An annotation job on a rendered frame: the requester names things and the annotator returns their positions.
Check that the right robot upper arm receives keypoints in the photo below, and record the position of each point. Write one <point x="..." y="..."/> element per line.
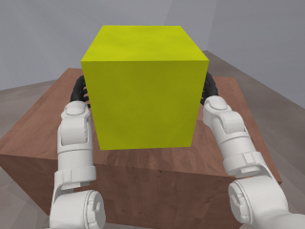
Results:
<point x="259" y="202"/>

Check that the right robot forearm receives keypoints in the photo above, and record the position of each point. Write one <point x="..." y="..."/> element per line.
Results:
<point x="240" y="156"/>

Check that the left robot upper arm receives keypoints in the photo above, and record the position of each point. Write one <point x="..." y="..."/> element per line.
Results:
<point x="79" y="210"/>

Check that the left robot hand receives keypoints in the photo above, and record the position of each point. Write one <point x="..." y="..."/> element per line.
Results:
<point x="79" y="91"/>

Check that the pedestal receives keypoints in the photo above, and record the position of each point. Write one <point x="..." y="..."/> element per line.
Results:
<point x="158" y="188"/>

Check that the carton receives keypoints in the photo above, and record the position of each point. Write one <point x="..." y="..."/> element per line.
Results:
<point x="144" y="85"/>

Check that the left robot forearm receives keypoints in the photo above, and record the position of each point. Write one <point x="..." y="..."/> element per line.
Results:
<point x="74" y="149"/>

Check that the right robot hand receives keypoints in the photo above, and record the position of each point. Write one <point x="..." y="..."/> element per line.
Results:
<point x="209" y="88"/>

